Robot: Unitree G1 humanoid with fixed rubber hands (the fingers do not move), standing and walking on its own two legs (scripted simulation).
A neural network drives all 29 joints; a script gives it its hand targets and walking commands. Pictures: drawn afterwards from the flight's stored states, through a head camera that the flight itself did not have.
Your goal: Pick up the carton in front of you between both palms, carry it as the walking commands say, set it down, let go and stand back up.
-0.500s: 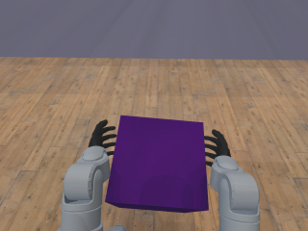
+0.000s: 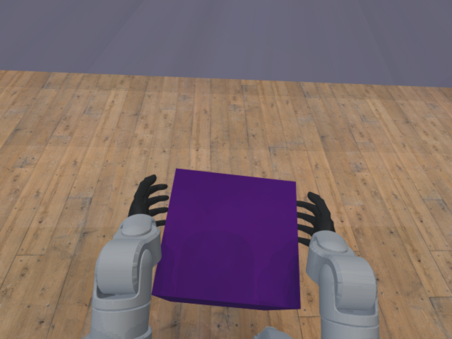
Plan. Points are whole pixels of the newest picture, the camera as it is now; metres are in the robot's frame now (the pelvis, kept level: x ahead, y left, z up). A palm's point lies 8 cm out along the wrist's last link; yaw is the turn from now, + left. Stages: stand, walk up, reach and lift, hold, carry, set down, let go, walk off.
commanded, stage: carry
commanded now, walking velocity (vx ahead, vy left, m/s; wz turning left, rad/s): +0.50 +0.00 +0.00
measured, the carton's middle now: (225, 248) +0.29 +0.00 -0.04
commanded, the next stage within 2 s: none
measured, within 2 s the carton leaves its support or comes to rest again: neither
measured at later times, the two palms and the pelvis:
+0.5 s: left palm (189, 106) +0.55 +0.09 +0.10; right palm (319, 115) +0.55 -0.19 +0.10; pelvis +0.30 -0.06 -0.02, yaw +1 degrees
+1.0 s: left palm (207, 82) +0.70 +0.06 +0.06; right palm (314, 99) +0.69 -0.23 +0.04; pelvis +0.42 -0.08 +0.01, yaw +0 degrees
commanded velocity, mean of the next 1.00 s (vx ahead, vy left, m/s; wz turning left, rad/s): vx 0.04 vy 0.00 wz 0.00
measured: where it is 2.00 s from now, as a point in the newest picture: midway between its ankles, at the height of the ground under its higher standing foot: (234, 293)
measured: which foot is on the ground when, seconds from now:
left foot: down 0.00-0.16, up 0.18-0.48, down 0.50-1.00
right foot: up 0.00-0.10, down 0.12-0.98, up 1.00-1.00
